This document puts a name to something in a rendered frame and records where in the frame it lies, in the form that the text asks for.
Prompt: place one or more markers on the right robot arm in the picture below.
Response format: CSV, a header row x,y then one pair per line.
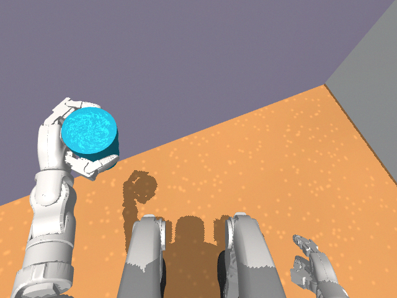
x,y
330,290

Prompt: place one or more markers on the left robot arm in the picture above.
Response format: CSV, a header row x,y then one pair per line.
x,y
47,271

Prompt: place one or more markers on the cup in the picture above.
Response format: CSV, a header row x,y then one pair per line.
x,y
91,133

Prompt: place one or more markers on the right robot foot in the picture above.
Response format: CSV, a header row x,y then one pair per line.
x,y
221,272

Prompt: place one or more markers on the right robot hand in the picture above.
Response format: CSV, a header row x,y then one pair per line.
x,y
308,274

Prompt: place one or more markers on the left robot hand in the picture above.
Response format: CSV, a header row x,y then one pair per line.
x,y
52,151

